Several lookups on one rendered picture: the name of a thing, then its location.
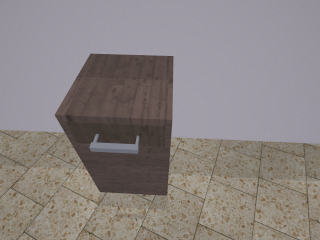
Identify drawer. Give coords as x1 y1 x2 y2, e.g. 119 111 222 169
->
65 121 166 148

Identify handle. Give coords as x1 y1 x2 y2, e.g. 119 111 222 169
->
89 134 140 154

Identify cabinet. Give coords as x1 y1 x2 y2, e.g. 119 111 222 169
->
55 53 174 196

